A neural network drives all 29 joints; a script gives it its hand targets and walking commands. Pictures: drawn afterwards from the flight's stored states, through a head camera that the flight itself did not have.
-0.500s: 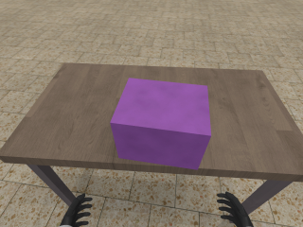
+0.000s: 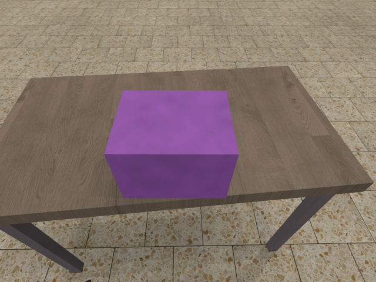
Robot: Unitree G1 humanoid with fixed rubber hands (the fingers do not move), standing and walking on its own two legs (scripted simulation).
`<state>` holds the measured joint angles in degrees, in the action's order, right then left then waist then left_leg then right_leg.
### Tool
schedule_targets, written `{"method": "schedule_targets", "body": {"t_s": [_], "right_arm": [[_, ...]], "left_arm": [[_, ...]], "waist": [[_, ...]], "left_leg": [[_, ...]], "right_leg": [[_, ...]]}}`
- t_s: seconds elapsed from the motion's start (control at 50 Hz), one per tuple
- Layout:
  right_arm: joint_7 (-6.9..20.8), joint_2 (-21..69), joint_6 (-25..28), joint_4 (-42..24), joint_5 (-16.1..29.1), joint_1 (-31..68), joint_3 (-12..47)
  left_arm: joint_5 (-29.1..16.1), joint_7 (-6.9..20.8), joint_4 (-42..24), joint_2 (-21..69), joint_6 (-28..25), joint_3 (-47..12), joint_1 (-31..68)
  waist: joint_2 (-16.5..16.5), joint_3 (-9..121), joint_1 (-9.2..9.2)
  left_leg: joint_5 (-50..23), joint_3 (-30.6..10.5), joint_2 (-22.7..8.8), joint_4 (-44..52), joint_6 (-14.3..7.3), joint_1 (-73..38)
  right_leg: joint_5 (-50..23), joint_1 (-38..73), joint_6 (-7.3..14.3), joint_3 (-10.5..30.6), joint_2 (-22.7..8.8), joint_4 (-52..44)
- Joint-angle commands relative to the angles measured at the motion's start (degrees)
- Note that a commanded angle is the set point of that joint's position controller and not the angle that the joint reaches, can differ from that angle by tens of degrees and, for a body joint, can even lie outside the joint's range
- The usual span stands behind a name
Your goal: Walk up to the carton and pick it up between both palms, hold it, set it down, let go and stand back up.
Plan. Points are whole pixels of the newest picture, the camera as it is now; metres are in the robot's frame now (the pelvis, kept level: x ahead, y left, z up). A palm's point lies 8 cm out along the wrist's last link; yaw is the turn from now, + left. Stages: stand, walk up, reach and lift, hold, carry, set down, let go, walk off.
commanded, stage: stand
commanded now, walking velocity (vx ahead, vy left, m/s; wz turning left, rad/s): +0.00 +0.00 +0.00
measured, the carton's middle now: (174, 144) +0.43 +0.03 +0.04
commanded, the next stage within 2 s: none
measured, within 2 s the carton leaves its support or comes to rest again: neither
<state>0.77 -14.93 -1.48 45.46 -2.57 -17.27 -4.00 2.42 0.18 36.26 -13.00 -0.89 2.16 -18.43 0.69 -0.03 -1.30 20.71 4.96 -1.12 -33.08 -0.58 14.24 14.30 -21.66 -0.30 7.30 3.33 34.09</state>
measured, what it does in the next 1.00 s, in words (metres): stands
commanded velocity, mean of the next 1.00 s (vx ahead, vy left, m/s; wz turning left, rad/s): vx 0.00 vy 0.00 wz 0.00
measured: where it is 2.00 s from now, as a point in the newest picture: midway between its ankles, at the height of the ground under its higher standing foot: outside the picture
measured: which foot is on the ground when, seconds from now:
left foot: down 0.00-1.00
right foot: down 0.00-1.00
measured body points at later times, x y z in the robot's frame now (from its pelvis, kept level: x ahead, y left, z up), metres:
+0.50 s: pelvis +0.00 +0.01 +0.00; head +0.01 +0.00 +0.45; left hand +0.11 +0.25 -0.11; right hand +0.03 -0.27 -0.14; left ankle -0.04 +0.11 -0.73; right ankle +0.04 -0.12 -0.73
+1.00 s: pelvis +0.01 +0.01 +0.00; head +0.02 +0.01 +0.45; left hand +0.10 +0.25 -0.13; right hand +0.01 -0.25 -0.14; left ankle -0.04 +0.11 -0.73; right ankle +0.04 -0.12 -0.73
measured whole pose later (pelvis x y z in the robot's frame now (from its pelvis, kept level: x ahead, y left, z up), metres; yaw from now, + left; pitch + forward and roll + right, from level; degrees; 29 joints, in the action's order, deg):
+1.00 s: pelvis +0.01 +0.01 +0.00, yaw -4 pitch +1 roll +1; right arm -1.5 -13.5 -1.5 55.5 -1.1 -17.5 -2.3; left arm 1.3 -2.0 46.1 -11.7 0.0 0.8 -18.3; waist 0.8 0.2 -1.5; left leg 21.3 9.4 -0.8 -30.1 -1.6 10.0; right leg 14.1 -20.0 -1.5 10.7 3.3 33.2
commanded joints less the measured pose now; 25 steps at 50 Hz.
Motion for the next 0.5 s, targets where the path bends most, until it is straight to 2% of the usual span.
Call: {"method": "schedule_targets", "body": {"t_s": [0.0,0.04,0.08,0.16,0.26,0.32,0.4,0.48], "right_arm": [[-0.67,-5.84,1.48,-3.13,0.06,3.26,-0.38],[-0.89,-6.58,1.26,-2.26,0.41,0.56,-0.63],[-1.06,-7.31,0.70,-1.47,0.46,-1.11,-1.00],[-1.22,-6.75,-0.11,-0.77,0.50,-2.11,-0.97],[-1.14,-6.12,-0.12,-0.28,0.60,-2.28,-0.90],[-1.11,-5.99,0.16,0.18,0.68,-2.24,-0.82],[-1.38,-6.39,0.41,1.04,0.61,-1.26,-0.72],[-1.60,-6.35,-0.08,1.83,0.67,-0.99,-0.69]], "left_arm": [[0.09,0.15,-3.73,-3.78,-0.60,0.80,-3.78],[0.06,0.31,-4.05,-5.28,-0.64,1.13,-1.96],[-0.16,0.08,-3.69,-5.85,-0.56,1.28,-2.16],[-0.07,-0.68,-3.41,-5.10,-0.51,1.01,-1.44],[-0.08,-1.02,-3.34,-5.40,-0.69,1.09,-0.67],[-0.21,-1.19,-3.07,-5.17,-0.70,1.08,-0.67],[-0.45,-1.27,-2.24,-4.53,-0.60,1.09,-2.10],[-0.42,-1.33,-1.33,-4.98,-0.22,1.28,-3.19]], "waist": [[-7.97,2.44,3.09],[-6.20,1.79,1.46],[-3.63,0.67,1.02],[0.71,-0.93,0.43],[3.92,0.21,-0.50],[3.01,1.37,-0.64],[-0.81,1.69,0.28],[-1.74,0.00,0.43]], "left_leg": [[-23.84,-9.20,-10.83,8.95,-6.65,1.29],[-14.80,-6.18,-7.15,8.20,-4.30,1.60],[-7.77,-5.01,-5.45,7.85,-3.61,0.91],[-1.57,-5.24,-5.66,8.22,-4.22,1.68],[0.35,-3.89,-3.73,6.60,-3.61,-1.51],[-0.89,-4.50,-4.40,7.53,-3.81,-3.04],[-6.00,-5.24,-7.32,9.57,-4.95,-2.24],[-4.19,-3.25,-6.45,9.05,-4.55,-1.19]], "right_leg": [[-3.74,4.29,1.27,-1.04,-2.46,-0.95],[-12.15,4.16,1.86,0.99,-3.35,-1.63],[-16.78,2.50,2.12,2.11,-3.74,-1.48],[-14.65,0.73,1.96,3.30,-3.67,-2.38],[-12.30,-1.75,2.24,7.55,-4.79,-5.81],[-11.38,-1.66,1.89,7.33,-4.22,-5.62],[-13.18,0.72,1.31,2.95,-2.42,-1.85],[-14.64,0.88,1.76,3.38,-2.87,-1.95]]}}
